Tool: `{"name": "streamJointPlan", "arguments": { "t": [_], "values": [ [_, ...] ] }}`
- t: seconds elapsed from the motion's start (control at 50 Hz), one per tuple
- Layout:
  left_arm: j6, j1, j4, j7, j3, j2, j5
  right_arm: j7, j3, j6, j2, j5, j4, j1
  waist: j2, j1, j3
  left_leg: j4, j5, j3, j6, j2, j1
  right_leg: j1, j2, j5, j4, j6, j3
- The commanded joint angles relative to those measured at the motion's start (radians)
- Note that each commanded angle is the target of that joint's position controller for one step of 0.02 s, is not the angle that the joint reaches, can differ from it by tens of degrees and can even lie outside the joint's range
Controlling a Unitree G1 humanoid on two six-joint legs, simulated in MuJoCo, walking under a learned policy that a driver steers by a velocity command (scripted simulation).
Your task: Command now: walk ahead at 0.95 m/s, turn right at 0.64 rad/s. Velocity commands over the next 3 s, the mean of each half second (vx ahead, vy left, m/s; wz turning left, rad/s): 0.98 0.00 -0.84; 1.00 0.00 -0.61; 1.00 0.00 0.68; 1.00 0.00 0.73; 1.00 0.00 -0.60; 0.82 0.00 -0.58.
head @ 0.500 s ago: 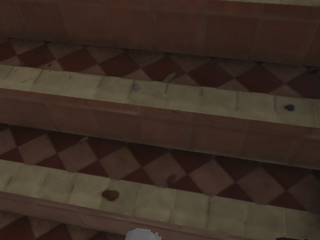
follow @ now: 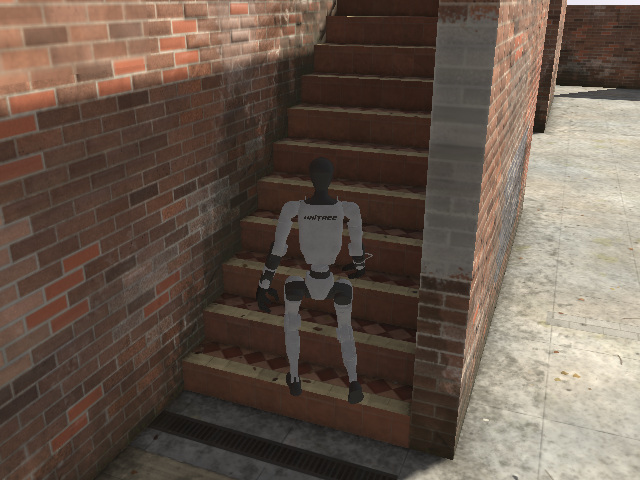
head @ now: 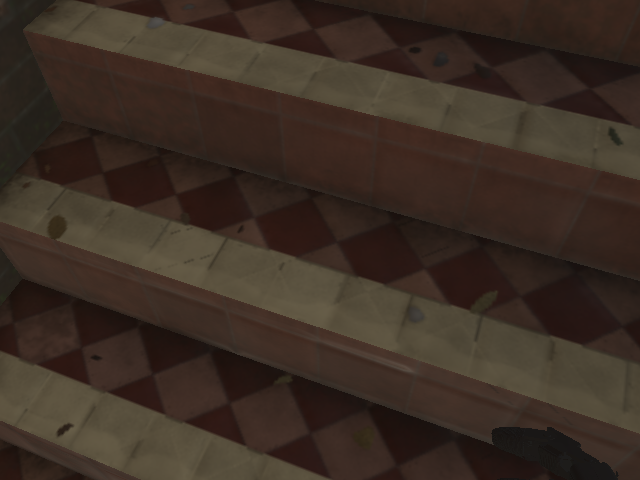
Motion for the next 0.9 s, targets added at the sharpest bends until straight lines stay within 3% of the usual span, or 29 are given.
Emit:
{"name": "streamJointPlan", "arguments": {
  "t": [0.02,0.06,0.1,0.18,0.22,0.24,0.26,0.28,0.3,0.32,0.34,0.36,0.4,0.48,0.54,0.58,0.6,0.62,0.64,0.66,0.68,0.7,0.72,0.76,0.8,0.82,0.86,0.88,0.9],
  "values": [
    [-0.014,-0.268,-0.317,-0.029,-0.057,-0.158,-0.005,0.046,0.001,-0.030,0.081,-0.016,0.164,0.143,0.172,0.032,-0.029,-0.523,0.422,-0.255,0.071,0.173,0.344,-0.561,0.050,-0.225,0.561,-0.065,-0.007],
    [0.013,-0.162,-0.323,-0.039,-0.091,-0.183,-0.014,0.043,0.000,-0.028,0.076,-0.026,0.192,0.094,0.116,0.130,-0.011,-0.671,0.460,-0.135,0.051,0.179,0.292,-0.602,0.043,-0.243,0.471,-0.065,-0.026],
    [0.053,-0.075,-0.333,-0.017,-0.064,-0.075,0.002,0.028,-0.009,-0.035,-0.030,-0.058,0.183,-0.029,0.129,0.225,-0.049,-0.819,0.657,-0.026,0.075,0.179,0.212,-0.479,0.101,-0.126,0.612,-0.025,-0.176],
    [0.096,-0.207,-0.477,0.017,-0.071,-0.017,-0.007,0.002,0.001,-0.017,-0.113,-0.059,0.206,-0.035,0.175,0.261,0.054,-0.855,1.019,0.171,0.022,0.154,0.309,-0.685,0.128,-0.242,0.735,-0.056,-0.161],
    [0.090,-0.082,-0.458,0.011,-0.032,0.137,0.033,-0.048,-0.023,-0.010,-0.254,-0.054,0.132,-0.143,0.104,0.367,-0.149,-0.786,1.410,0.286,0.003,0.019,0.145,-0.128,0.177,0.032,0.193,-0.061,-0.285],
    [0.081,0.012,-0.461,0.007,-0.024,0.140,0.063,-0.072,-0.065,0.000,-0.432,-0.032,0.117,-0.079,0.184,0.406,-0.327,-0.704,1.655,0.194,0.074,0.135,0.304,0.042,0.123,-0.109,-0.022,-0.061,-0.241],
    [0.095,0.117,-0.415,0.005,-0.003,0.168,0.056,-0.077,-0.080,0.010,-0.473,-0.022,0.110,-0.003,0.222,0.361,-0.402,-0.588,1.841,0.118,0.162,0.202,0.442,0.124,0.208,-0.478,-0.162,-0.032,-0.316],
    [0.115,0.210,-0.368,0.005,0.014,0.183,0.048,-0.063,-0.079,0.027,-0.452,-0.028,0.103,-0.060,0.218,0.371,-0.393,-0.419,1.872,0.074,0.187,0.253,0.540,0.132,0.162,-0.532,-0.295,-0.073,-0.246],
    [0.107,0.326,-0.321,0.002,0.018,0.165,0.062,-0.051,-0.064,0.030,-0.383,0.011,0.045,-0.213,0.150,0.435,-0.315,-0.118,1.567,0.050,0.173,0.184,0.517,0.175,0.132,-0.243,-0.710,-0.142,-0.185],
    [0.065,0.369,-0.201,0.003,0.007,0.177,0.110,-0.038,0.004,0.008,-0.139,0.016,-0.122,-0.353,-0.265,0.354,-0.041,0.275,0.412,-0.012,0.068,-0.098,0.052,0.235,0.165,0.255,-0.921,-0.218,0.082],
    [0.037,0.158,-0.232,0.002,-0.045,0.057,0.152,0.006,0.036,-0.027,-0.036,0.004,-0.212,-0.333,-0.435,0.141,0.033,0.520,0.092,-0.175,0.033,-0.234,-0.067,-0.011,0.150,0.244,-1.100,-0.276,0.455],
    [0.013,0.083,-0.270,-0.004,-0.083,-0.067,0.152,0.045,0.041,-0.050,-0.057,0.003,-0.232,-0.258,-0.319,0.071,0.029,0.627,0.082,-0.269,0.034,-0.217,-0.089,-0.117,0.129,0.116,-1.107,-0.264,0.527],
    [-0.019,0.065,-0.281,0.003,-0.085,-0.092,0.090,0.084,0.056,-0.060,-0.043,-0.060,-0.253,-0.215,0.035,0.015,0.056,0.741,0.116,-0.296,0.033,-0.220,-0.148,-0.227,0.119,-0.048,-1.055,-0.234,0.615],
    [-0.034,0.092,-0.245,0.038,-0.082,-0.027,0.073,0.096,0.092,-0.052,0.018,-0.095,-0.315,-0.272,0.156,0.027,-0.071,1.008,-0.018,-0.298,0.040,-0.224,-0.351,-0.089,0.096,0.212,-1.006,-0.188,0.524],
    [-0.013,0.151,-0.204,0.057,-0.110,-0.087,0.045,0.048,0.126,-0.028,0.075,-0.102,-0.341,-0.410,0.233,0.072,-0.108,0.778,0.025,-0.110,-0.025,-0.219,-0.219,-0.170,0.096,0.420,-1.119,-0.155,0.424],
    [-0.005,0.057,-0.219,0.057,-0.097,-0.048,0.048,0.029,0.114,-0.016,0.026,-0.116,-0.327,-0.321,0.169,-0.028,-0.240,0.213,0.095,-0.063,0.012,-0.220,0.288,-0.303,0.190,0.945,-1.033,-0.042,0.237],
    [-0.017,0.002,-0.229,0.053,-0.079,0.001,0.073,0.012,0.068,-0.011,-0.035,-0.092,-0.290,-0.208,0.087,-0.106,-0.301,0.031,0.120,-0.101,0.022,-0.213,0.529,-0.359,0.199,1.154,-0.860,-0.005,0.270],
    [-0.028,-0.093,-0.258,0.055,-0.064,0.050,0.087,-0.010,0.010,0.007,-0.117,-0.020,-0.192,0.022,0.103,-0.206,-0.375,-0.218,0.224,-0.232,0.055,-0.149,0.695,-0.383,0.224,0.938,-0.561,0.026,0.308],
    [-0.021,-0.212,-0.313,0.053,-0.062,0.036,0.059,-0.013,-0.007,0.007,-0.144,0.005,-0.090,0.225,0.310,-0.288,-0.378,-0.473,0.512,-0.453,0.185,-0.008,0.853,-0.532,0.395,0.143,0.001,0.114,0.172],
    [-0.029,-0.257,-0.412,0.027,-0.071,0.008,0.060,0.002,0.006,-0.003,-0.110,0.007,-0.043,0.115,0.175,-0.183,-0.100,-0.579,0.575,-0.426,0.184,0.034,0.656,-0.669,0.322,-0.144,0.186,0.090,0.072],
    [-0.046,-0.357,-0.463,0.013,-0.099,-0.106,0.061,-0.007,0.003,-0.002,-0.081,-0.003,0.057,0.141,0.113,-0.145,0.114,-0.772,0.705,-0.247,0.136,0.076,0.558,-0.746,0.281,-0.268,0.374,0.057,0.005],
    [-0.053,-0.317,-0.488,-0.005,-0.121,-0.178,0.047,0.000,0.003,-0.010,-0.061,-0.057,0.142,0.120,0.130,-0.014,0.125,-0.767,1.022,-0.154,0.082,0.081,0.628,-0.843,0.250,-0.322,0.445,0.019,-0.024],
    [-0.032,-0.129,-0.462,-0.023,-0.115,-0.156,0.016,0.000,-0.004,-0.017,-0.052,-0.095,0.161,0.048,0.199,0.103,-0.058,-0.477,1.499,-0.202,0.126,0.185,0.898,-1.011,0.175,-0.457,0.606,0.035,-0.051],
    [0.014,-0.042,-0.478,-0.021,-0.116,-0.108,0.009,-0.029,-0.029,-0.020,-0.095,-0.051,0.124,-0.092,0.225,0.158,-0.264,-0.667,1.080,-0.340,0.193,0.296,0.858,-0.943,-0.018,-0.449,0.548,0.101,-0.011],
    [0.044,-0.233,-0.525,0.001,-0.146,-0.120,0.059,-0.046,-0.051,-0.044,-0.165,0.025,0.175,0.022,0.065,0.068,-0.079,-0.851,0.742,-0.489,0.261,0.374,0.691,-1.100,-0.031,-0.418,0.802,0.148,0.067],
    [0.044,-0.336,-0.566,0.007,-0.164,-0.139,0.063,-0.040,-0.049,-0.057,-0.161,0.014,0.214,0.062,-0.024,0.061,0.049,-0.850,0.697,-0.391,0.216,0.324,0.672,-1.217,-0.017,-0.450,0.760,0.136,0.061],
    [-0.014,-0.595,-0.695,-0.005,-0.225,-0.180,0.109,-0.045,-0.048,-0.072,-0.165,0.027,0.268,0.073,-0.119,0.060,0.184,-0.930,0.962,-0.185,0.139,0.138,0.381,-1.026,-0.034,-0.451,0.200,0.120,-0.143],
    [-0.034,-0.631,-0.743,-0.021,-0.246,-0.181,0.132,-0.059,-0.029,-0.074,-0.166,0.061,0.269,0.009,-0.170,0.112,0.048,-1.006,1.396,-0.097,0.074,0.059,-0.026,-0.343,-0.006,-0.283,-0.119,0.071,-0.325],
    [-0.043,-0.515,-0.704,-0.025,-0.210,-0.080,0.128,-0.057,-0.060,-0.103,-0.282,0.089,0.290,0.212,-0.157,0.082,-0.179,-0.877,1.871,-0.245,0.136,0.081,-0.080,0.175,0.137,-0.259,-0.306,0.074,-0.458]
  ]
}}
Next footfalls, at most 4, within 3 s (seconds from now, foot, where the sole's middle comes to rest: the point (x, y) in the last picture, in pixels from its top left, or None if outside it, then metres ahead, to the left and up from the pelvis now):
0.28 right None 0.27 -0.04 -0.50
0.68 left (257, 468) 0.38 0.13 -0.50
0.92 right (528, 376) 0.44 -0.26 -0.31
1.26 left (482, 185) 0.63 -0.19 -0.13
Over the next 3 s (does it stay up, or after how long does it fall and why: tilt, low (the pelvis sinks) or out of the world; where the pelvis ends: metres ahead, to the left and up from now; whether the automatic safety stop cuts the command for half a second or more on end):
stays up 1.40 -0.43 1.18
